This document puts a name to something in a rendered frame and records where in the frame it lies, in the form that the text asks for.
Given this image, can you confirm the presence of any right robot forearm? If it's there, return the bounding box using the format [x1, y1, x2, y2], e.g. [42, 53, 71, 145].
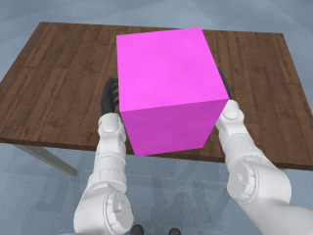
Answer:
[215, 99, 277, 173]

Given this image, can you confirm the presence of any robot left foot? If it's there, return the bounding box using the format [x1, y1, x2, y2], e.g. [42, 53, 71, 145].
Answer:
[130, 224, 144, 235]

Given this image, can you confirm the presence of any table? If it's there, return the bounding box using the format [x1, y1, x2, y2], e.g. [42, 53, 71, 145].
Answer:
[0, 22, 313, 192]

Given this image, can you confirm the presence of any robot right upper arm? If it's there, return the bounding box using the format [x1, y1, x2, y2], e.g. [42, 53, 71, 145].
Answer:
[226, 161, 313, 235]

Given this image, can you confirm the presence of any left robot forearm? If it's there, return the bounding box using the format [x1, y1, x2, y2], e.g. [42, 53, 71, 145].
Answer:
[73, 113, 127, 230]

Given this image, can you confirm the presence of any robot right hand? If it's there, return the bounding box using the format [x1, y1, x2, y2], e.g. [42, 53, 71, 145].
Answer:
[217, 68, 232, 100]

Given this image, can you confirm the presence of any carton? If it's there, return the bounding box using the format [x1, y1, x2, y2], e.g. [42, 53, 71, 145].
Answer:
[116, 27, 230, 157]

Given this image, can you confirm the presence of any robot left upper arm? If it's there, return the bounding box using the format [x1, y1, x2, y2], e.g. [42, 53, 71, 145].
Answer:
[61, 190, 134, 235]

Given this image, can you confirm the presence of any robot left hand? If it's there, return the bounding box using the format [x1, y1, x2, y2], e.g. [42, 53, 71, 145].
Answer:
[101, 77, 119, 116]

